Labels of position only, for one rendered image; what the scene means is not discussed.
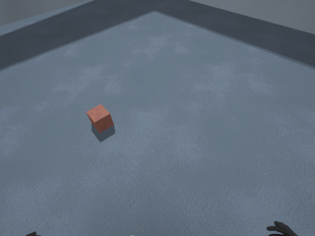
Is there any robot right hand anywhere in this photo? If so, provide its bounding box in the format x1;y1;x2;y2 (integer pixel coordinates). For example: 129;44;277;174
266;221;297;236

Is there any carton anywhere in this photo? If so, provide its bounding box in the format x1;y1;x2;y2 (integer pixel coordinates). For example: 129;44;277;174
87;104;114;133

